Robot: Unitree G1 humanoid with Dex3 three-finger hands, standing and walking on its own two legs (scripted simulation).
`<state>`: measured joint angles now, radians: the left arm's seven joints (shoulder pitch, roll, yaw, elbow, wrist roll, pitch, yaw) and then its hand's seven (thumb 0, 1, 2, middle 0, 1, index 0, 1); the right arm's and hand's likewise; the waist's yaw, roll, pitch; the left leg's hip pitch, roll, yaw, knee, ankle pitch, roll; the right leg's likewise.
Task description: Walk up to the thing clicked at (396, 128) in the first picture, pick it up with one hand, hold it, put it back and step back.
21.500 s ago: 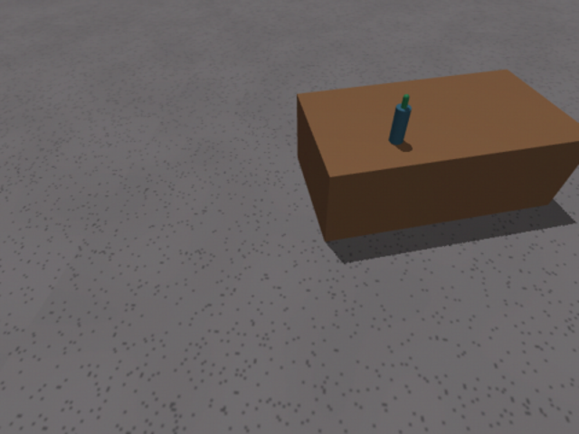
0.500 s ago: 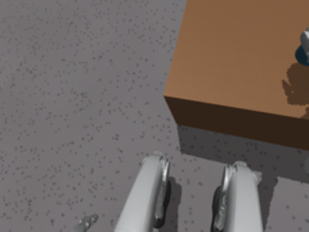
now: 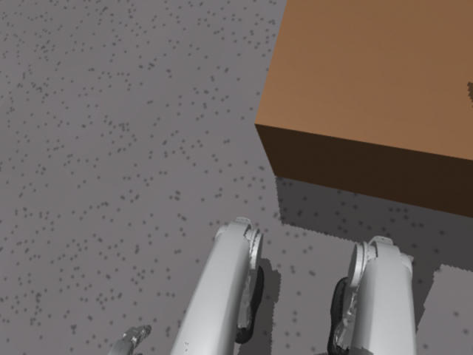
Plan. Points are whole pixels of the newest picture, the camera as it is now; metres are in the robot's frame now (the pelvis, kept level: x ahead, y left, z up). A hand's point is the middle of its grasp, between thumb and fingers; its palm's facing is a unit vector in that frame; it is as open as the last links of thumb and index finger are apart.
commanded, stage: lower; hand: right
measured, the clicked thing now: out of the picture +0.57 -0.28 +0.06
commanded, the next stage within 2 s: loosen in 0.42 s
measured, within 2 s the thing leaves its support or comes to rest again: rests again in 0.20 s
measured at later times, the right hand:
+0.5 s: hand out of the picture +0.57 -0.28 +0.01, palm faces +0.31 +0.95 -0.03, open 8.1 cm
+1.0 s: hand out of the picture +0.57 -0.28 +0.00, palm faces +0.30 +0.95 -0.04, open 9.9 cm
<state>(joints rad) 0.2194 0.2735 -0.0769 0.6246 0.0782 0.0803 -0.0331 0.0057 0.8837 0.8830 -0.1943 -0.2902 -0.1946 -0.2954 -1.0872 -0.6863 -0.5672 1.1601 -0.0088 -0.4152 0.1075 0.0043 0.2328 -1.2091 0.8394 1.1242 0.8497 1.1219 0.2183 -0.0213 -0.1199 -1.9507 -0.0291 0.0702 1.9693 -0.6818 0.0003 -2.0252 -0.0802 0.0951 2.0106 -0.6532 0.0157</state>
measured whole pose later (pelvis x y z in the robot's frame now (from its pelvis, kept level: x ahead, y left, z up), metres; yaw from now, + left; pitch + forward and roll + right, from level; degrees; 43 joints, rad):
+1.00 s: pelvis -0.01 +0.00 -0.03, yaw +1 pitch +37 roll +7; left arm 0.22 0.28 -0.11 0.60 0.07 0.11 -0.02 0.01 0.89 0.89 -0.20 -0.30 -0.20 -0.30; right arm -1.10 -0.72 -0.54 1.09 -0.01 -0.33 0.10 0.00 0.23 -0.51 0.87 0.70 0.88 0.70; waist 0.23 -0.02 -0.10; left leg -2.02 -0.03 0.09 2.05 -0.68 0.00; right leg -2.11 -0.08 0.12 2.11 -0.66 0.01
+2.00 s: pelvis +0.04 -0.01 +0.20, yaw -2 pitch +26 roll +7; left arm 0.29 0.27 -0.06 0.64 0.00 0.13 0.00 0.01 0.89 0.89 -0.20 -0.29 -0.20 -0.30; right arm -0.95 -0.86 -0.50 1.29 -0.14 -0.09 -0.07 -0.01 0.48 -0.08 0.06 0.06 0.07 0.07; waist 0.18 -0.01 -0.12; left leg -1.16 -0.05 0.08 1.22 -0.51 -0.01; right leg -1.26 -0.10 0.07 1.33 -0.53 0.01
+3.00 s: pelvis +0.07 +0.01 +0.27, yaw -8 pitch +8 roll +2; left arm 0.22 0.22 -0.02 0.50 -0.02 -0.06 0.14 0.02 0.89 0.89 -0.20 -0.29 -0.20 -0.30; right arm 0.48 -0.21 0.00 0.04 0.02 0.23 -0.06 -0.01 0.41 -0.12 0.07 0.08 0.08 0.08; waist 0.02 -0.05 -0.12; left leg -0.57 0.00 0.08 0.91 -0.48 0.02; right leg -0.65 -0.05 0.06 0.94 -0.44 0.04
